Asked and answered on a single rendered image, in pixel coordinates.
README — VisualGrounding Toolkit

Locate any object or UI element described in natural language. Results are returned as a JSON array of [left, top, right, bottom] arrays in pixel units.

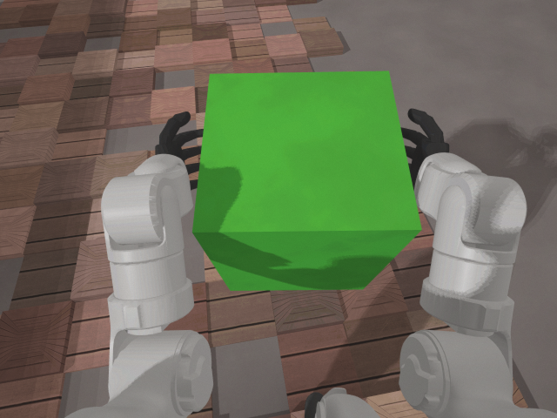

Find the robot right forearm
[[414, 152, 527, 387]]

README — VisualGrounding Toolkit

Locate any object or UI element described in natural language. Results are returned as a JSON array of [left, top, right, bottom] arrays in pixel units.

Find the robot right shin
[[315, 388, 346, 418]]

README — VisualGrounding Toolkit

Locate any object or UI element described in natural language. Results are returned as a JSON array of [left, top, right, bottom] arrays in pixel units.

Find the robot right upper arm
[[399, 329, 557, 418]]

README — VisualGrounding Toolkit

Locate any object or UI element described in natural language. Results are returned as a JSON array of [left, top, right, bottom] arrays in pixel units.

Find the right robot hand
[[400, 109, 449, 190]]

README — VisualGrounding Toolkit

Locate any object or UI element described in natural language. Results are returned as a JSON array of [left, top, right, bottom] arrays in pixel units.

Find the robot right foot
[[305, 392, 323, 418]]

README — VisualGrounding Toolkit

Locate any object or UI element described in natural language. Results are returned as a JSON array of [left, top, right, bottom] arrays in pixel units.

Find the robot left upper arm
[[65, 330, 213, 418]]

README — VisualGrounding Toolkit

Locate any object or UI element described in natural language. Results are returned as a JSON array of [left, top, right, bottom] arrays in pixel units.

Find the carton
[[192, 71, 422, 291]]

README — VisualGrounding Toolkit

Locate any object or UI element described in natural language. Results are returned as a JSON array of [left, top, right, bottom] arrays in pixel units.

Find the left robot hand
[[155, 111, 204, 190]]

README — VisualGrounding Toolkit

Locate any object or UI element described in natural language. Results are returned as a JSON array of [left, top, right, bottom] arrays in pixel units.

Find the robot left forearm
[[101, 154, 194, 395]]

